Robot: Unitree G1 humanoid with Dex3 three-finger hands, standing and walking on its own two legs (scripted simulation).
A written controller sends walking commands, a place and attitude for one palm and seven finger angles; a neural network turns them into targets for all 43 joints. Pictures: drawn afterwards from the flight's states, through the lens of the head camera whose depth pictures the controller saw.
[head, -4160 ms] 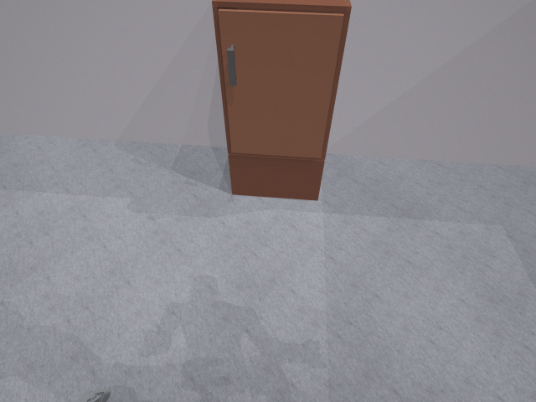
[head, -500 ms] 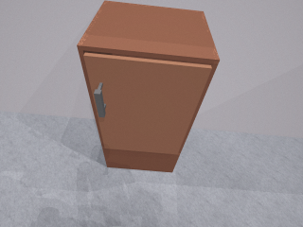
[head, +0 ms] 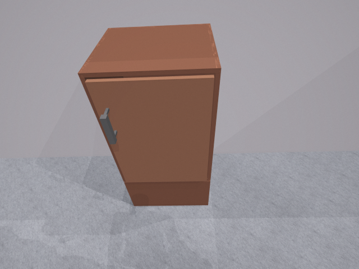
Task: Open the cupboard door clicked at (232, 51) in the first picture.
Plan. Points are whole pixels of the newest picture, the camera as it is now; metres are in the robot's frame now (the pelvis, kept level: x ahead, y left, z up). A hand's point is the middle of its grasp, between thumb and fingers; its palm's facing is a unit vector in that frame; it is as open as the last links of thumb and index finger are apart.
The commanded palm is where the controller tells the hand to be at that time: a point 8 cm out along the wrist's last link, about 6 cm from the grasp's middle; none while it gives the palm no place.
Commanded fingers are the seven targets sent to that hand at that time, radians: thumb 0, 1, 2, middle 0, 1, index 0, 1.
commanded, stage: come to a stop and stand still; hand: left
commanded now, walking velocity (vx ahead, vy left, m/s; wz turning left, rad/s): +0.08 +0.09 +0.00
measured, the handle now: (110, 126) +0.60 +0.30 -0.05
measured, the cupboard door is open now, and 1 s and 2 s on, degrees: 0 0 0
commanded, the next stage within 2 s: look again from close up in 0.66 s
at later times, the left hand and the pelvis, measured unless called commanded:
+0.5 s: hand out of the picture -0.02 +0.20 -0.19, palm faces +0.08 -0.99 -0.15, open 7.4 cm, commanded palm none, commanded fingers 0.00 0.90 0.90 -0.20 -0.30 -0.20 -0.30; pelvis +0.00 +0.05 -0.01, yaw +1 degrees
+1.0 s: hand out of the picture -0.01 +0.23 -0.18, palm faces +0.04 -0.97 -0.24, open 7.4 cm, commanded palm none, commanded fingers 0.00 0.90 0.90 -0.20 -0.30 -0.20 -0.30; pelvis +0.00 +0.05 -0.01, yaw +1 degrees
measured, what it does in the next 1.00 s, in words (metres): steps on the spot: left foot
